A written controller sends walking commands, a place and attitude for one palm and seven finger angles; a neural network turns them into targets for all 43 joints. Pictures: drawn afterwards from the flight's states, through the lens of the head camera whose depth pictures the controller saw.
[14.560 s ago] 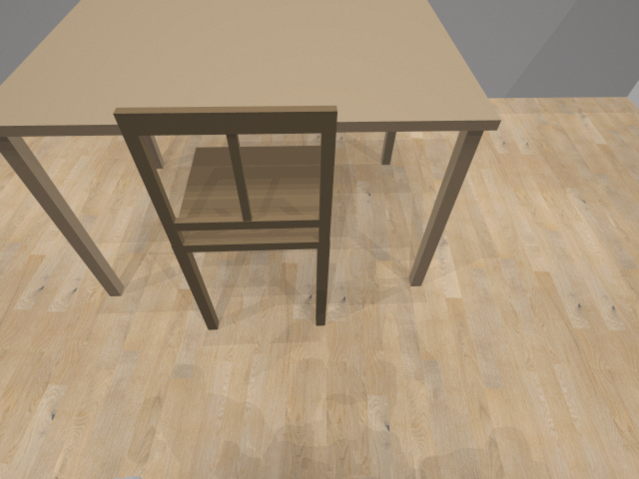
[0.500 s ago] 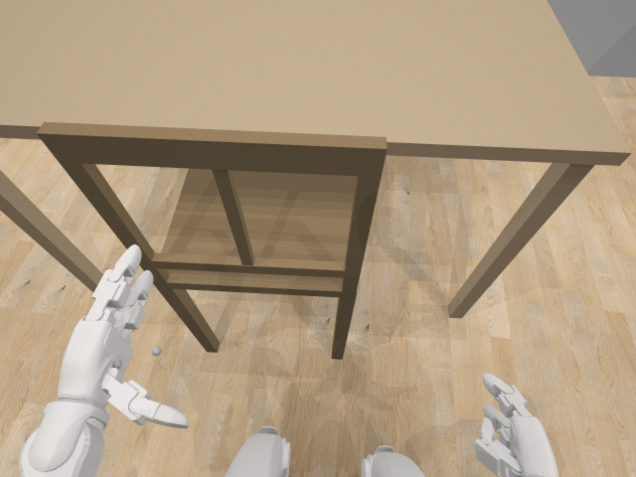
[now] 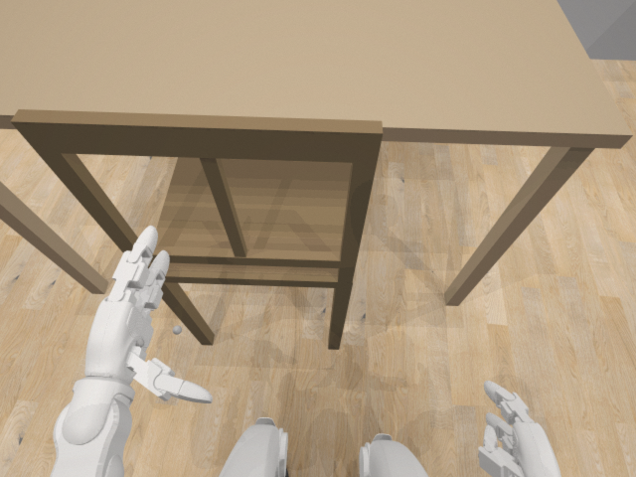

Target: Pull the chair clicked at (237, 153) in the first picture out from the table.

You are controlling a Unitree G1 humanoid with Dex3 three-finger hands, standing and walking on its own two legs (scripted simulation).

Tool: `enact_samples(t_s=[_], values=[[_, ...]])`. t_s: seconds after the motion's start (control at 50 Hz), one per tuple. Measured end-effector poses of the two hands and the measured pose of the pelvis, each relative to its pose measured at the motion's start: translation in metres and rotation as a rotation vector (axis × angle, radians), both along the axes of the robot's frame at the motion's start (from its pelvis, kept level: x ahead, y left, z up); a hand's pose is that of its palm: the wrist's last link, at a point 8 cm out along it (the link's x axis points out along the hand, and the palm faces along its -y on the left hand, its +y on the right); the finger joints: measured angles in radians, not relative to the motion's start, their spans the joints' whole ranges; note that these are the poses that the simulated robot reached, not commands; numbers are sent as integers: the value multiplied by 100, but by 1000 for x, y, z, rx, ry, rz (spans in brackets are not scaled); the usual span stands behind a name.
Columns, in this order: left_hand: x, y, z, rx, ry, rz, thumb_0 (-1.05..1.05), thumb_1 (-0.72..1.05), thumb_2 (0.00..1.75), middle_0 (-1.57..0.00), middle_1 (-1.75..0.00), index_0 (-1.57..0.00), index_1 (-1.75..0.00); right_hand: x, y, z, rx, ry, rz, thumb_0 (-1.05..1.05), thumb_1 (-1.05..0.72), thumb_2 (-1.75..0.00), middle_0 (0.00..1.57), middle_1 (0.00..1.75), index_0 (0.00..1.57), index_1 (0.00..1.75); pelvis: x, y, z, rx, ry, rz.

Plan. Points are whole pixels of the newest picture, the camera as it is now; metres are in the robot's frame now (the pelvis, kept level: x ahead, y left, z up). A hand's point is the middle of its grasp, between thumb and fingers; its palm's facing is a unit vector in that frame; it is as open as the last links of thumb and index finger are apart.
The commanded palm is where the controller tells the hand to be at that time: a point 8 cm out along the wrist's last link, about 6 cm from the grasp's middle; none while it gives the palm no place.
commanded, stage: aim the fingers beside a spindle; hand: left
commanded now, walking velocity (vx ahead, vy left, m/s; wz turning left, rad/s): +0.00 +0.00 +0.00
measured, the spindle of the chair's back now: (227, 212) +0.47 +0.15 +0.00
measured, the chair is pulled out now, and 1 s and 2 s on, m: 0.00 0.00 0.00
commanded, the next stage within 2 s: none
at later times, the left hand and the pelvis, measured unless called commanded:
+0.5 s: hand (208, 314) +0.31 +0.15 +0.01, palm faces -0.04 -1.00 -0.03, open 16.9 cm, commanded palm +0.29 +0.20 +0.01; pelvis -0.01 +0.01 -0.01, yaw +0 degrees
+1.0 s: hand (223, 304) +0.32 +0.14 +0.00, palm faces +0.00 -1.00 -0.05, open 16.9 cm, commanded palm +0.30 +0.19 +0.00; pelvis -0.01 +0.00 -0.02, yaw -1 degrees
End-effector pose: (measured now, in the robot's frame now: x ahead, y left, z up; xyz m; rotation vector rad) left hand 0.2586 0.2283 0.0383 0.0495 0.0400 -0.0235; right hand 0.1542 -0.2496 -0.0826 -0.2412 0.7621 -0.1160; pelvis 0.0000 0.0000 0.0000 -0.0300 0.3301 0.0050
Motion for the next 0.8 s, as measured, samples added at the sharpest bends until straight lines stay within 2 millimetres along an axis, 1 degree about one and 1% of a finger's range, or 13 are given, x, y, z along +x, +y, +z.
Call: enact_samples(t_s=[0.1, 0.3, 0.54, 0.7, 0.8], values=[[8, -5, -5, -4, -4, -4, -1, -50, 30, -6, -8, -6, -8, 0, 5, -4, 9, 6, 6, 1, -90, -89, 20, 30, 20, 30, -2, 2, -3, 1, 9, -3], [16, -11, -13, -9, -4, 3, -1, -50, 30, -6, -8, -6, -8, 0, 12, -10, 15, 26, 17, 1, -90, -89, 20, 30, 20, 30, -5, 6, -9, -3, 19, -4], [31, -27, -26, -22, 0, -17, -1, -50, 30, -6, -8, -6, -8, -6, 14, -21, 13, 74, 13, 1, -90, -89, 20, 30, 20, 30, -7, 9, -15, -5, 39, -6], [44, -29, -33, -14, -13, 2, -1, -50, 30, -6, -8, -6, -8, -11, 14, -30, 14, 114, 14, 1, -90, -89, 20, 30, 20, 30, -8, 8, -20, -4, 52, -7], [49, -41, -35, -23, -11, -25, -1, -50, 30, -6, -8, -6, -8, -13, 13, -35, 21, 133, 7, 1, -90, -89, 20, 30, 20, 30, -7, 8, -22, -4, 59, -8]])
